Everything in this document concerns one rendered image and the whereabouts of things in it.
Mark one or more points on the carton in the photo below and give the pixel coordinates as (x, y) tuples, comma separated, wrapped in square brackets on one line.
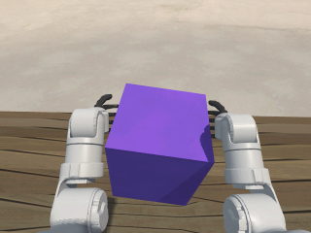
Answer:
[(159, 147)]

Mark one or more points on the robot right hand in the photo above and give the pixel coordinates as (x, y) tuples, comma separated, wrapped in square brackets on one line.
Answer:
[(221, 110)]

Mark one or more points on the robot left hand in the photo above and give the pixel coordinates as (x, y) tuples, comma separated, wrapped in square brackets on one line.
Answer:
[(101, 101)]

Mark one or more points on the robot left upper arm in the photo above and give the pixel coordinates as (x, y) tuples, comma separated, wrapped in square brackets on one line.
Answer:
[(79, 210)]

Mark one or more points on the robot left forearm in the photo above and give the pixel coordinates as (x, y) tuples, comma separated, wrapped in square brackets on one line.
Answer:
[(83, 156)]

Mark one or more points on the robot right upper arm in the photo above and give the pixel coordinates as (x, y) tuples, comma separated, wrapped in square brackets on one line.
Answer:
[(254, 213)]

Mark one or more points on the robot right forearm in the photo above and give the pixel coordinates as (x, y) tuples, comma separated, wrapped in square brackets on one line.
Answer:
[(244, 167)]

